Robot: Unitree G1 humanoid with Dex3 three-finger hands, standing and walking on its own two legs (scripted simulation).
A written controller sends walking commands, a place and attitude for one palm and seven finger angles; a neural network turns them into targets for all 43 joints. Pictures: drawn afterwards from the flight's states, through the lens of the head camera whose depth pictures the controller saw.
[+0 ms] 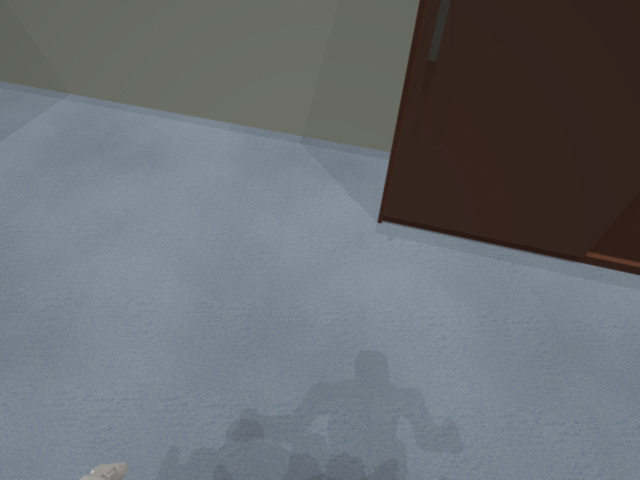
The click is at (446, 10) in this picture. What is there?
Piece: wardrobe's sliding door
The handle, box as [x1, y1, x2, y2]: [428, 0, 450, 60]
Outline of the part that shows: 450,0 441,0 428,59 435,60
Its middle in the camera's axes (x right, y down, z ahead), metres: +0.33 -0.62 +1.06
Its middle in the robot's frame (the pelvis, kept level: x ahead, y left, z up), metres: +1.24 -0.27 +0.10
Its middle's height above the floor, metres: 0.88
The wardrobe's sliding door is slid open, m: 0.00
